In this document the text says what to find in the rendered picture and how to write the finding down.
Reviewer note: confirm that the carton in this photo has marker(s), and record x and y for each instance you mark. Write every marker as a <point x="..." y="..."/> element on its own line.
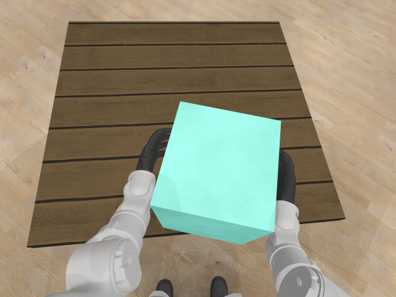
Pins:
<point x="218" y="178"/>

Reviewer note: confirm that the table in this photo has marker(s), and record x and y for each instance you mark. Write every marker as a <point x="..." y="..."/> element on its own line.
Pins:
<point x="120" y="81"/>

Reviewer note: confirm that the right robot foot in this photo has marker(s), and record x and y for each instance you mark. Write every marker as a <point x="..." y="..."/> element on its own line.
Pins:
<point x="218" y="287"/>

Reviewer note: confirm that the left robot forearm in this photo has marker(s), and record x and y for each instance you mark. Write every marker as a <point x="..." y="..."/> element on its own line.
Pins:
<point x="131" y="219"/>

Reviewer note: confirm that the robot right upper arm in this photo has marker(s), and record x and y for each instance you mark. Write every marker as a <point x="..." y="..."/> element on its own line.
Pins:
<point x="304" y="281"/>

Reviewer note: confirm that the robot left upper arm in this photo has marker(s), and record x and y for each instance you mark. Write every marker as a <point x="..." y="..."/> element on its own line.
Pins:
<point x="108" y="268"/>

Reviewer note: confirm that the right robot forearm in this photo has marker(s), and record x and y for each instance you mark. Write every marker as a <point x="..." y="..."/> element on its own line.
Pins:
<point x="282" y="247"/>

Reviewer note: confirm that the robot foot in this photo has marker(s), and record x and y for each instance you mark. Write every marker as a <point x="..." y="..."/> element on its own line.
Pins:
<point x="166" y="286"/>
<point x="218" y="287"/>

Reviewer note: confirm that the left robot hand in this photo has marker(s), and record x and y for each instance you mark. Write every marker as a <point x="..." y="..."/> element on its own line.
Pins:
<point x="150" y="152"/>

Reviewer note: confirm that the right robot hand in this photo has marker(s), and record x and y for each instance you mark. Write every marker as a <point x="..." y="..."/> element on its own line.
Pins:
<point x="286" y="181"/>

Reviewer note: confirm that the left robot foot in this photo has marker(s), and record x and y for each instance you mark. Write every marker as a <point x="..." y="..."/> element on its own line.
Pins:
<point x="166" y="286"/>

